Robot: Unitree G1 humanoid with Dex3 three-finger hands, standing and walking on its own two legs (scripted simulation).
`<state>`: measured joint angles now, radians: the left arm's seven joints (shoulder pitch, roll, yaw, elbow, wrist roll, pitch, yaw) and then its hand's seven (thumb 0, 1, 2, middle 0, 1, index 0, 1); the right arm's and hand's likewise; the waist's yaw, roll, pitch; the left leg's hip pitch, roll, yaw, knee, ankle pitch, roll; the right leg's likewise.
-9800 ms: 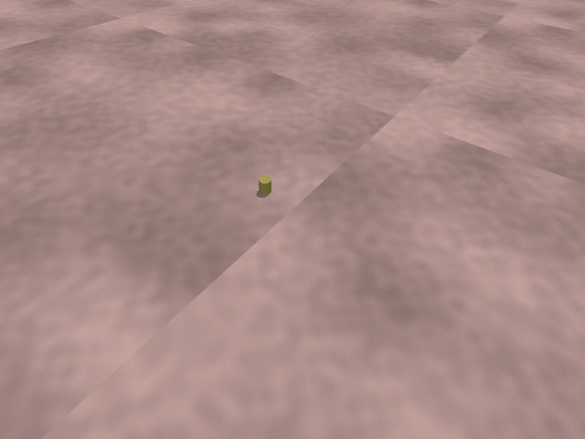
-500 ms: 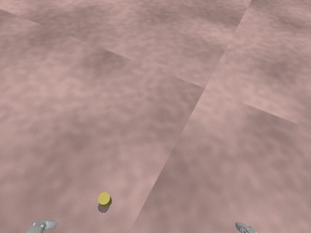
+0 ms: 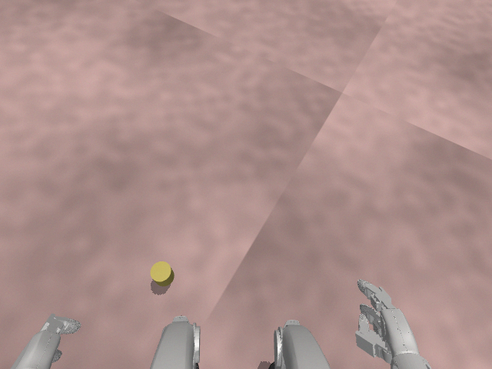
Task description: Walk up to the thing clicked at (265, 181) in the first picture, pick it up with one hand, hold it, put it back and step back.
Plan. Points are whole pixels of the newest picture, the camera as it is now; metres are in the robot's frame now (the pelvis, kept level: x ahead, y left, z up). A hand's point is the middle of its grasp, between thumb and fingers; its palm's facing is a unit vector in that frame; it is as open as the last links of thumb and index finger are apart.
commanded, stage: rise first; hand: left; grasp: from above
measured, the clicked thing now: (162, 274) +0.41 +0.23 -0.59
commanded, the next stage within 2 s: approach in 1.86 s
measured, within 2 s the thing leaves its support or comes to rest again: neither
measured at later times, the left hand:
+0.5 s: hand (111, 307) +0.28 +0.29 -0.34, palm faces -0.45 -0.32 -0.83, open 13.9 cm
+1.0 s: hand (126, 290) +0.33 +0.29 -0.42, palm faces -0.45 -0.08 -0.89, open 14.2 cm
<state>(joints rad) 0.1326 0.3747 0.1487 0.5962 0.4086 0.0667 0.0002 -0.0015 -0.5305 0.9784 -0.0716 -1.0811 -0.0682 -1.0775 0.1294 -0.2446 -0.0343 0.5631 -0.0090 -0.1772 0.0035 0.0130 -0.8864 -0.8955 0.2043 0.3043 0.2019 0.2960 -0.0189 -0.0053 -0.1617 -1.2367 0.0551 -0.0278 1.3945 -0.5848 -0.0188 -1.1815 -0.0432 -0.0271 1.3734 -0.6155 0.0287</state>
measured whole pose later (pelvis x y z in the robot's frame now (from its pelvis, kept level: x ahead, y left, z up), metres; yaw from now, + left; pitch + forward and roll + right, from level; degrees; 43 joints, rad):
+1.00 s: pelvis -0.08 +0.01 -0.27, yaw -5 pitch +32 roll -7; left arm -0.68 0.66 0.11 1.21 1.18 -0.25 0.35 0.00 -0.53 1.03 -0.10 -0.95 -0.09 -0.96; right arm 0.10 -0.27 -0.03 0.78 -0.10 -0.06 0.10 0.01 -0.90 -0.90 0.20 0.30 0.20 0.30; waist -0.12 -0.02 -0.10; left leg -2.22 0.04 -0.13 2.28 -0.63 -0.01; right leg -2.12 -0.01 -0.03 2.23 -0.67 0.05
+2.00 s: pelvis -0.06 +0.00 -0.30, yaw -7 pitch +32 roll -7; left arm -0.78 0.71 0.16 1.37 1.26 -0.28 0.45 0.00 -0.53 1.01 -0.10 -1.01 -0.09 -1.00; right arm 0.09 -0.26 0.00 0.80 -0.16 -0.05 0.14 0.01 -0.91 -0.90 0.20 0.30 0.20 0.30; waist -0.17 -0.04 -0.06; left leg -2.31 0.04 -0.16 2.41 -0.67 -0.03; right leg -2.22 0.01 -0.04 2.36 -0.70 0.05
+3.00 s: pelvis -0.06 +0.00 -0.32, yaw -8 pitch +30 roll -8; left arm -0.88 0.72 0.11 1.56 1.35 -0.29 0.62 0.00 -0.55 1.01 -0.08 -0.99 -0.07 -0.99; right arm 0.03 -0.28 0.06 0.79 -0.22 -0.09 0.17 0.01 -0.90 -0.90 0.20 0.30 0.20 0.30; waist -0.25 -0.08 -0.01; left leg -2.36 0.03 -0.19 2.48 -0.67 -0.03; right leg -2.25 0.02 -0.06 2.41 -0.70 0.05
